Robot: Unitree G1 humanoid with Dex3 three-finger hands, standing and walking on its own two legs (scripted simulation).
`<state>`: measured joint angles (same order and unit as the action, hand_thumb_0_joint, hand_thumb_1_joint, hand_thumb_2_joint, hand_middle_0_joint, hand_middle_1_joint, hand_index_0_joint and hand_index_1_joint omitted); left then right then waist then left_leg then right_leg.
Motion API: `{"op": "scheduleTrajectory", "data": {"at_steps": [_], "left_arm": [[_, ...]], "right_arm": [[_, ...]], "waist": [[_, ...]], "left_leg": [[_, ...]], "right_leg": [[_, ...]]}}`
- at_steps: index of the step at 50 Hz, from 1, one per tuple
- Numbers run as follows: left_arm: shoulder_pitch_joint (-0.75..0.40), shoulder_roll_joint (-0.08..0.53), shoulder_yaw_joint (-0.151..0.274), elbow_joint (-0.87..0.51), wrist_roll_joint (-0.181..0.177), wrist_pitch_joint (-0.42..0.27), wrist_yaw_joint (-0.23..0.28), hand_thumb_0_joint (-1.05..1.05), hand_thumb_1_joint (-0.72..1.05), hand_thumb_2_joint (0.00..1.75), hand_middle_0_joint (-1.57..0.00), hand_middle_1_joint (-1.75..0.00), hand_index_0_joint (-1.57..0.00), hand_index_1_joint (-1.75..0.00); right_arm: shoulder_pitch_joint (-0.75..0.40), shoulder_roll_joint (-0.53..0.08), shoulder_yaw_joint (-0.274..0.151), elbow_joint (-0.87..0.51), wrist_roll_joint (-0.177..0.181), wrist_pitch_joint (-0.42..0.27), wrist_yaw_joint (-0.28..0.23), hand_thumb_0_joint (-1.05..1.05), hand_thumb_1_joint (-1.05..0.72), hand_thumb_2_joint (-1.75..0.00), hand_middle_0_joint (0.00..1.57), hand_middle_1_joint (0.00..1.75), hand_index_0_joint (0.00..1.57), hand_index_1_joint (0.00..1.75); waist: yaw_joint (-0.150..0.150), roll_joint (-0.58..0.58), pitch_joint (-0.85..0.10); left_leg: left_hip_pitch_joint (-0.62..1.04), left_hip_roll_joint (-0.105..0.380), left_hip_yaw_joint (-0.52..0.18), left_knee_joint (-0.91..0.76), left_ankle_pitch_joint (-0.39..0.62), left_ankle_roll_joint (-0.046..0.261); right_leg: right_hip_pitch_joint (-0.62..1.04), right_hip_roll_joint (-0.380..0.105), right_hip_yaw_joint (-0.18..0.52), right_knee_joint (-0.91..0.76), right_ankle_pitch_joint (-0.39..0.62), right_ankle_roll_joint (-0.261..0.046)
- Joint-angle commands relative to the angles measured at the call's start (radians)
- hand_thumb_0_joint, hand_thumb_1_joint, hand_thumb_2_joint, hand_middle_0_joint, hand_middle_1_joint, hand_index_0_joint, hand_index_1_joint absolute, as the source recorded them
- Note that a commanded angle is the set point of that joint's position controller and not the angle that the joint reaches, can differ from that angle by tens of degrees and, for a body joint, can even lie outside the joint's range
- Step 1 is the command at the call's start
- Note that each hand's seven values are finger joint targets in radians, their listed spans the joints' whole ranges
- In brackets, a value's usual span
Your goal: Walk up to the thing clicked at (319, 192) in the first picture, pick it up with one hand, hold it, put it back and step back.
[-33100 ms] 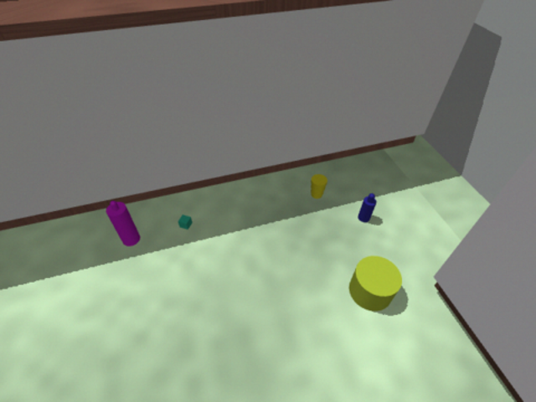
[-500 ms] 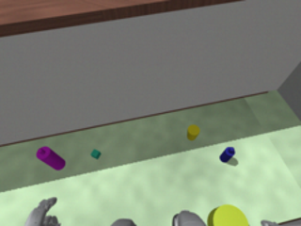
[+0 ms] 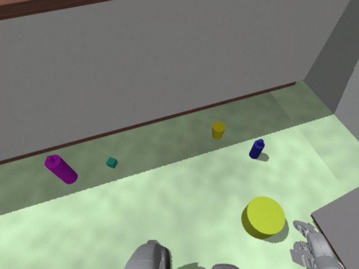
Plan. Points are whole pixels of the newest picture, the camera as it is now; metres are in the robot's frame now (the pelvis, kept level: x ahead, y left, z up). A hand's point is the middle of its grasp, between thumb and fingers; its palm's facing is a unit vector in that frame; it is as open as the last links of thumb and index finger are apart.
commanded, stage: step back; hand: right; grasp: from above
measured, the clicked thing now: (217, 131) +0.91 -0.22 -0.69
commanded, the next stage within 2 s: stand in 1.28 s
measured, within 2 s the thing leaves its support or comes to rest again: neither
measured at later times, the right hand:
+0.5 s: hand out of the picture -0.08 -0.23 -0.13, palm faces -0.05 +0.91 -0.41, open 7.4 cm
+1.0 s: hand out of the picture +0.01 -0.21 -0.12, palm faces -0.01 +0.92 -0.40, open 7.4 cm
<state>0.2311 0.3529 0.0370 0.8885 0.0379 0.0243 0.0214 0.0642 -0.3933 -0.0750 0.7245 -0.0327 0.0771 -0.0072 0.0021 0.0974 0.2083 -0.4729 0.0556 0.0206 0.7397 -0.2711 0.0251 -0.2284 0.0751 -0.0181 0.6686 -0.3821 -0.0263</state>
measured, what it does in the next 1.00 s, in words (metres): walks backwards: left foot, then right foot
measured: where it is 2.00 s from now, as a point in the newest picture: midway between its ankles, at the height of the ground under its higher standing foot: outside the picture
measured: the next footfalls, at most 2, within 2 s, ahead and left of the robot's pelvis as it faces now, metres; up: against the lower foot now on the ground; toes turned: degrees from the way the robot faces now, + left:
left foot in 0.32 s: -0.12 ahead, +0.17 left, +0.00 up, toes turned +2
right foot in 0.60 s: -0.08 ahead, -0.09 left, +0.00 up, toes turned +4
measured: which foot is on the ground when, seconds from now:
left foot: up 0.00-0.30, down 0.32-0.66, up 0.68-0.88, down 0.90-1.00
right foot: down 0.00-0.36, up 0.38-0.58, down 0.60-0.94, up 0.96-1.00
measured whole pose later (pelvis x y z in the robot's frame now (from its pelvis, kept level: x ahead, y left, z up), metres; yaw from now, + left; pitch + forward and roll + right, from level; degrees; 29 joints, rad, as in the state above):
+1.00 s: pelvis -0.10 +0.05 +0.01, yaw +0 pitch -3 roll +1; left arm 0.24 0.38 0.05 0.99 0.01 0.02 0.01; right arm 0.12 -0.37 -0.05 0.97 -0.03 -0.03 0.00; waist 0.01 -0.03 0.07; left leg -0.31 0.01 0.06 0.62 -0.27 0.02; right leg -0.28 0.01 0.10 0.81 -0.52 0.00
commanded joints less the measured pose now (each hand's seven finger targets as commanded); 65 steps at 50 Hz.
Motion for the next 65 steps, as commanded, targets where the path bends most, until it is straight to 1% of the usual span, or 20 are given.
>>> {"op": "scheduleTrajectory", "data": {"at_steps": [1, 4, 12, 15, 16, 19, 22, 27, 30, 32, 33, 34, 37, 44, 46, 48, 55, 59, 62, 65], "left_arm": [[-0.070, 0.402, 0.111, -0.124, 0.017, -0.030, 0.021, 0.00, 0.90, 0.90, -0.20, -0.30, -0.20, -0.30], [-0.144, 0.276, 0.071, -0.139, 0.020, -0.037, 0.030, 0.00, 0.90, 0.90, -0.20, -0.30, -0.20, -0.30], [-0.035, 0.281, 0.088, -0.107, 0.006, -0.028, 0.004, 0.00, 0.90, 0.90, -0.20, -0.30, -0.20, -0.30], [-0.093, 0.308, 0.091, -0.106, 0.007, 0.002, -0.009, 0.00, 0.90, 0.90, -0.20, -0.30, -0.20, -0.30], [-0.085, 0.260, 0.077, -0.102, 0.008, 0.008, -0.011, 0.00, 0.90, 0.90, -0.20, -0.30, -0.20, -0.30], [-0.163, 0.246, 0.082, -0.113, -0.005, -0.001, -0.004, 0.00, 0.90, 0.90, -0.20, -0.30, -0.20, -0.30], [-0.111, 0.237, 0.075, -0.049, -0.030, -0.016, -0.025, 0.00, 0.90, 0.90, -0.20, -0.30, -0.20, -0.30], [-0.128, 0.212, 0.059, -0.046, -0.011, -0.045, -0.031, 0.00, 0.90, 0.90, -0.20, -0.30, -0.20, -0.30], [-0.037, 0.198, 0.069, 0.003, -0.007, -0.067, -0.029, 0.00, 0.90, 0.90, -0.20, -0.30, -0.20, -0.30], [0.063, 0.273, 0.104, 0.035, 0.002, -0.085, -0.019, 0.00, 0.90, 0.90, -0.20, -0.30, -0.20, -0.30], [0.083, 0.361, 0.120, 0.035, -0.001, -0.082, -0.020, 0.00, 0.90, 0.90, -0.20, -0.30, -0.20, -0.30], [0.088, 0.393, 0.134, 0.040, -0.011, -0.079, -0.022, 0.00, 0.90, 0.90, -0.20, -0.30, -0.20, -0.30], [-0.017, 0.286, 0.100, 0.006, -0.001, -0.076, -0.021, 0.00, 0.90, 0.90, -0.20, -0.30, -0.20, -0.30], [-0.077, 0.210, 0.053, -0.008, -0.028, -0.047, -0.016, 0.00, 0.90, 0.90, -0.20, -0.30, -0.20, -0.30], [-0.053, 0.131, 0.024, -0.021, -0.042, -0.042, -0.008, 0.00, 0.90, 0.90, -0.20, -0.30, -0.20, -0.30], [0.023, 0.209, 0.054, 0.035, -0.023, -0.017, 0.004, 0.00, 0.90, 0.90, -0.20, -0.30, -0.20, -0.30], [0.045, 0.193, 0.039, 0.098, -0.020, -0.034, -0.012, 0.00, 0.90, 0.90, -0.20, -0.30, -0.20, -0.30], [0.043, 0.211, 0.058, 0.128, 0.001, -0.054, -0.001, 0.00, 0.90, 0.90, -0.20, -0.30, -0.20, -0.30], [-0.133, 0.284, 0.057, 0.092, -0.009, -0.056, -0.005, 0.00, 0.90, 0.90, -0.20, -0.30, -0.20, -0.30], [-0.124, 0.221, 0.032, 0.102, -0.026, -0.068, -0.009, 0.00, 0.90, 0.90, -0.20, -0.30, -0.20, -0.30]], "right_arm": [[-0.029, -0.226, -0.080, -0.073, -0.010, -0.004, -0.018, 0.00, -0.90, -0.90, 0.20, 0.30, 0.20, 0.30], [0.100, -0.184, -0.077, -0.001, 0.017, 0.007, -0.005, 0.00, -0.90, -0.90, 0.20, 0.30, 0.20, 0.30], [0.110, -0.169, -0.040, 0.041, 0.008, -0.067, 0.005, 0.00, -0.90, -0.90, 0.20, 0.30, 0.20, 0.30], [0.265, -0.158, -0.041, 0.154, 0.008, -0.093, 0.001, 0.00, -0.90, -0.90, 0.20, 0.30, 0.20, 0.30], [0.276, -0.196, -0.056, 0.190, -0.004, -0.100, -0.003, 0.00, -0.90, -0.90, 0.20, 0.30, 0.20, 0.30], [0.090, -0.384, -0.086, 0.113, -0.028, -0.102, -0.008, 0.00, -0.90, -0.90, 0.20, 0.30, 0.20, 0.30], [0.017, -0.237, -0.052, 0.104, -0.014, -0.120, -0.010, 0.00, -0.90, -0.90, 0.20, 0.30, 0.20, 0.30], [0.159, -0.273, -0.068, 0.155, -0.014, -0.124, -0.002, 0.00, -0.90, -0.90, 0.20, 0.30, 0.20, 0.30], [0.131, -0.259, -0.056, 0.143, 0.002, -0.106, 0.001, 0.00, -0.90, -0.90, 0.20, 0.30, 0.20, 0.30], [0.143, -0.153, -0.020, 0.126, 0.014, -0.109, -0.002, 0.00, -0.90, -0.90, 0.20, 0.30, 0.20, 0.30], [0.066, -0.150, -0.022, 0.112, 0.021, -0.106, -0.006, 0.00, -0.90, -0.90, 0.20, 0.30, 0.20, 0.30], [0.023, -0.216, -0.037, 0.109, 0.011, -0.106, -0.014, 0.00, -0.90, -0.90, 0.20, 0.30, 0.20, 0.30], [0.099, -0.203, -0.031, 0.138, 0.017, -0.115, 0.003, 0.00, -0.90, -0.90, 0.20, 0.30, 0.20, 0.30], [0.161, -0.163, -0.037, 0.209, 0.018, -0.132, -0.010, 0.00, -0.90, -0.90, 0.20, 0.30, 0.20, 0.30], [0.186, -0.254, -0.060, 0.219, 0.000, -0.134, -0.021, 0.00, -0.90, -0.90, 0.20, 0.30, 0.20, 0.30], [0.003, -0.311, -0.061, 0.167, -0.006, -0.129, -0.014, 0.00, -0.90, -0.90, 0.20, 0.30, 0.20, 0.30], [-0.037, -0.249, -0.048, 0.187, -0.001, -0.130, -0.005, 0.00, -0.90, -0.90, 0.20, 0.30, 0.20, 0.30], [-0.041, -0.182, -0.018, 0.189, 0.024, -0.111, -0.003, 0.00, -0.90, -0.90, 0.20, 0.30, 0.20, 0.30], [-0.039, -0.173, -0.013, 0.227, 0.038, -0.105, -0.008, 0.00, -0.90, -0.90, 0.20, 0.30, 0.20, 0.30], [-0.002, -0.154, 0.008, 0.277, 0.036, -0.113, 0.002, 0.00, -0.90, -0.90, 0.20, 0.30, 0.20, 0.30]], "waist": [[0.020, -0.310, -0.154], [-0.068, -0.165, -0.161], [0.047, -0.311, -0.299], [-0.025, -0.318, -0.279], [-0.027, -0.188, -0.242], [-0.053, 0.109, -0.058], [0.004, 0.007, -0.029], [-0.067, 0.131, -0.103], [-0.019, 0.094, -0.175], [0.017, -0.152, -0.302], [0.036, -0.265, -0.257], [0.053, -0.245, -0.204], [-0.011, -0.224, -0.137], [-0.063, -0.223, -0.218], [-0.078, -0.004, -0.270], [-0.015, 0.007, -0.199], [-0.008, 0.089, -0.189], [0.013, -0.028, -0.261], [-0.033, -0.174, -0.233], [-0.025, -0.145, -0.273]], "left_leg": [[0.066, -0.093, -0.208, 0.532, -0.368, -0.021], [-0.033, -0.178, -0.241, 0.638, -0.199, -0.014], [0.077, -0.065, -0.064, -0.025, -0.254, -0.061], [0.319, -0.075, -0.023, -0.384, -0.107, -0.012], [0.372, -0.082, -0.085, -0.404, -0.086, 0.001], [-0.089, 0.326, -0.659, -0.549, -0.649, 0.212], [0.037, 0.142, -0.308, -0.448, -0.300, 0.125], [0.292, 0.167, -0.302, -0.373, -0.124, 0.134], [0.304, 0.147, -0.200, -0.227, 0.127, 0.112], [0.094, 0.002, -0.049, 0.129, 0.185, 0.017], [-0.097, -0.075, 0.023, 0.188, -0.276, 0.003], [-0.083, -0.014, -0.075, 0.226, -0.332, 0.010], [-0.057, 0.014, -0.057, 0.147, -0.260, 0.015], [0.396, -0.068, 0.040, -0.290, 0.117, -0.004], [0.510, 0.154, -0.293, -0.368, 0.071, 0.057], [0.166, 0.364, -0.513, -0.507, -0.330, 0.208], [0.224, 0.209, -0.206, -0.368, 0.064, 0.135], [0.203, 0.113, -0.072, -0.140, 0.273, 0.040], [0.290, -0.009, -0.008, -0.157, -0.019, -0.010], [0.392, 0.070, -0.068, -0.237, 0.259, 0.010]], "right_leg": [[-0.269, -0.542, 0.605, -0.391, 0.307, -0.304], [-0.123, -0.310, 0.234, -0.279, 0.493, -0.163], [0.174, -0.281, 0.180, -0.224, 0.059, -0.187], [-0.012, -0.275, 0.150, -0.141, -0.009, -0.151], [-0.126, -0.214, 0.103, -0.014, -0.042, -0.104], [-0.200, -0.098, 0.173, 0.262, -0.167, 0.034], [-0.181, -0.057, 0.132, 0.233, -0.021, 0.033], [-0.235, -0.066, 0.068, 0.020, -0.111, 0.045], [-0.030, -0.027, -0.015, -0.266, 0.025, 0.026], [0.282, -0.213, 0.316, -0.335, 0.246, -0.062], [0.272, -0.378, 0.572, -0.359, 0.140, -0.174], [0.176, -0.446, 0.646, -0.388, 0.031, -0.268], [0.115, -0.311, 0.371, -0.344, 0.116, -0.184], [-0.115, -0.181, 0.158, -0.098, 0.368, -0.071], [-0.286, -0.050, 0.149, 0.080, 0.067, -0.001], [-0.133, -0.082, 0.131, 0.265, -0.241, 0.018], [-0.100, -0.104, 0.058, 0.033, -0.097, 0.027], [0.087, -0.130, 0.102, -0.265, 0.301, 0.015], [-0.073, -0.286, 0.260, -0.243, 0.363, -0.109], [-0.010, -0.213, 0.169, -0.270, 0.389, -0.015]]}}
